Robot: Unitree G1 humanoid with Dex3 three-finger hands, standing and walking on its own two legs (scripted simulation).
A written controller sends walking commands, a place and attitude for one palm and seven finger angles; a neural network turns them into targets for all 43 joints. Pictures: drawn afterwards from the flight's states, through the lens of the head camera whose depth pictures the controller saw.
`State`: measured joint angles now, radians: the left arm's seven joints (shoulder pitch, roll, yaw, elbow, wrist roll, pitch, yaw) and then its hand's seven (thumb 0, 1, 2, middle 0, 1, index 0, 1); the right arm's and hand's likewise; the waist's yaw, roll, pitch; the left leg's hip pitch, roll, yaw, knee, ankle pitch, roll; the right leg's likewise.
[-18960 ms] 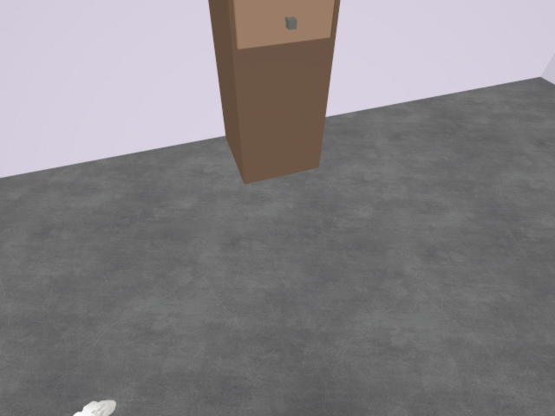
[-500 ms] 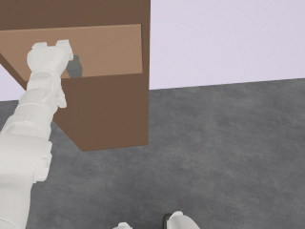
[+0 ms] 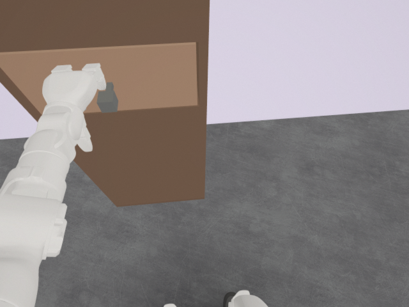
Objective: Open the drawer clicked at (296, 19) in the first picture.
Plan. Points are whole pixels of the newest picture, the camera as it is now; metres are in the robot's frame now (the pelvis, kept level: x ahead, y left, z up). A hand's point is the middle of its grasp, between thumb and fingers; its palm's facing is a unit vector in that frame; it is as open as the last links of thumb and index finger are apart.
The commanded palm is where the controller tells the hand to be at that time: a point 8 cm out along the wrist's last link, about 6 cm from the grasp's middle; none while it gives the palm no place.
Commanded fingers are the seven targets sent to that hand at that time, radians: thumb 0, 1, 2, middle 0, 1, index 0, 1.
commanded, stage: lift the fingers back up to retry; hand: left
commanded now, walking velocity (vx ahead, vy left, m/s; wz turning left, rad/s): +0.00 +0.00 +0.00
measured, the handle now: (108, 95) +0.54 +0.19 +0.05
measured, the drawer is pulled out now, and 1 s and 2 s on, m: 0.00 0.00 0.00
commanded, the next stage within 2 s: re-aim the fingers above the handle in 0.48 s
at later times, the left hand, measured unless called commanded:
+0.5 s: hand (76, 88) +0.50 +0.22 +0.12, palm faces -0.01 -0.02 -1.00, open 13.4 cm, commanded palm +0.48 +0.22 +0.17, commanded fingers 0.00 -0.50 0.30 -0.30 -1.20 -0.30 -1.20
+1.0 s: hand (85, 87) +0.50 +0.20 +0.12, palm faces +0.01 -0.01 -1.00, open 13.7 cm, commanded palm +0.48 +0.21 +0.17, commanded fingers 0.00 -0.50 0.30 -0.30 -1.20 -0.30 -1.20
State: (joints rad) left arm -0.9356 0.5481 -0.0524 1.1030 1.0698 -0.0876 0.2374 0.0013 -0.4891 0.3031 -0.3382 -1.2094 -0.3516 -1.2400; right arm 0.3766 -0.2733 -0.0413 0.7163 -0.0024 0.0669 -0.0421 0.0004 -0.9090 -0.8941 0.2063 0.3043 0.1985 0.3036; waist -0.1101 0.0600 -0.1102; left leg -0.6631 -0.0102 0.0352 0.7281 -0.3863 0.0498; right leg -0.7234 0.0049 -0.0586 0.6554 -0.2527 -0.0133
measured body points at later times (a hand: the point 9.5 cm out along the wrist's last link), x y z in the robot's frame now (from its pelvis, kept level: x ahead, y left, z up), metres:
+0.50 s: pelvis +0.02 +0.00 +0.01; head +0.09 -0.02 +0.46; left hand +0.50 +0.22 +0.17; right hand +0.07 -0.26 -0.12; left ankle -0.03 +0.08 -0.71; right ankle +0.03 -0.12 -0.71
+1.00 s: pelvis +0.01 -0.01 +0.02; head +0.08 -0.03 +0.46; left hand +0.50 +0.20 +0.17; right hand +0.04 -0.29 -0.12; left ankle -0.03 +0.08 -0.71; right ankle +0.03 -0.12 -0.71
